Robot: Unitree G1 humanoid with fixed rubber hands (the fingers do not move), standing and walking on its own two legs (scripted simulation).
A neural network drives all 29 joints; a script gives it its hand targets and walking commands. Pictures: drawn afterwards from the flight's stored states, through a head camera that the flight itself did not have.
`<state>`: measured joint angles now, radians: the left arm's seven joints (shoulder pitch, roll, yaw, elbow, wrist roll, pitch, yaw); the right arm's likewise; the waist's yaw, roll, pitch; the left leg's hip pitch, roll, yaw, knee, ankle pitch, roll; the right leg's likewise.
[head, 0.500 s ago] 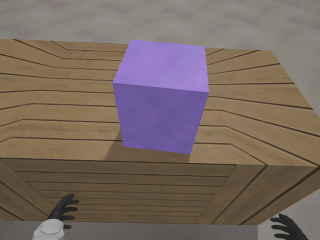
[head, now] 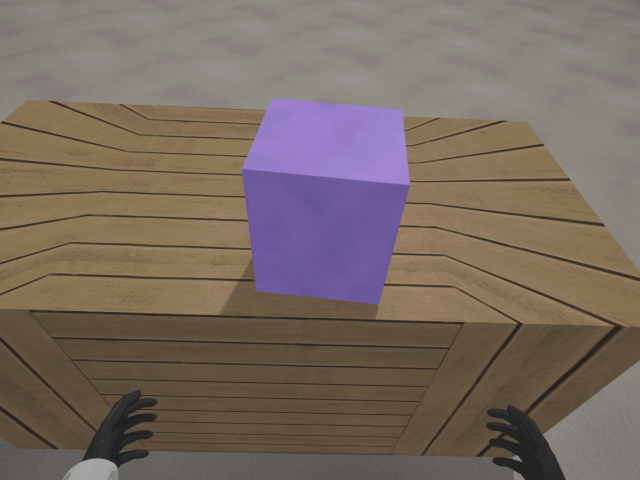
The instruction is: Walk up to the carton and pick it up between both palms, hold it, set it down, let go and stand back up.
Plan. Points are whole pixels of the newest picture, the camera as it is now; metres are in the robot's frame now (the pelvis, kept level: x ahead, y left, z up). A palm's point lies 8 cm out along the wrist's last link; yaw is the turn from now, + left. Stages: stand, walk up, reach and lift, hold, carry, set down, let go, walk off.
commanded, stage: reach and lift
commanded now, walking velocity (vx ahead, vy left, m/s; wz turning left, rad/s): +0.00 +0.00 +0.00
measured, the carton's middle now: (326, 203) +0.54 +0.01 +0.06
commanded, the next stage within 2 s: none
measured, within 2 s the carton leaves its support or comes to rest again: neither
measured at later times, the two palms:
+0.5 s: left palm (102, 473) +0.16 +0.26 +0.00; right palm (534, 471) +0.15 -0.20 +0.02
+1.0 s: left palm (104, 380) +0.23 +0.26 +0.07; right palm (513, 434) +0.18 -0.17 +0.06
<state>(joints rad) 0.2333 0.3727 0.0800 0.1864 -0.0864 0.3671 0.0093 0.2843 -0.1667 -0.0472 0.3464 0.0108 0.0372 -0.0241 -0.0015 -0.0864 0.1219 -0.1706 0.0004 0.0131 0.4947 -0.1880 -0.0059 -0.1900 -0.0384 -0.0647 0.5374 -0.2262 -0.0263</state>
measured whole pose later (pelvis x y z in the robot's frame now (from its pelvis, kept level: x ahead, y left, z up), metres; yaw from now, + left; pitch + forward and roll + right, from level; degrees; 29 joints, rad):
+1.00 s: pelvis +0.00 +0.05 +0.01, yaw -3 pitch -6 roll +0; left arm 0.26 0.33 0.01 -0.24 -0.26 0.34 0.10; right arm 0.36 -0.16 -0.02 -0.16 0.27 0.17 -0.05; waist 0.00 -0.06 0.07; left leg -0.15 -0.02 0.10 0.37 -0.13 0.04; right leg -0.05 -0.02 -0.01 0.41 -0.26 -0.03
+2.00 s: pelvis +0.00 +0.01 +0.01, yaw -4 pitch -4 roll +1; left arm -0.55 0.35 0.15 0.30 -0.22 0.57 0.01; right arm -0.43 -0.18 0.01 0.14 0.31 0.44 -0.22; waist 0.00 -0.06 0.07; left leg -0.15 0.01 0.10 0.31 -0.10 0.01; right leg -0.08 0.01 -0.01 0.40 -0.26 -0.03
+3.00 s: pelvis +0.02 +0.00 +0.01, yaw -5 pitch +9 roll +0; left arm -1.29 0.44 0.03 1.34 -0.34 0.24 0.02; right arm -1.18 -0.19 0.01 1.06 0.32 0.31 -0.22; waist 0.00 -0.06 -0.13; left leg -0.41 0.05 0.10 0.38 -0.12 -0.01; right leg -0.31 0.05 -0.01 0.40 -0.24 -0.04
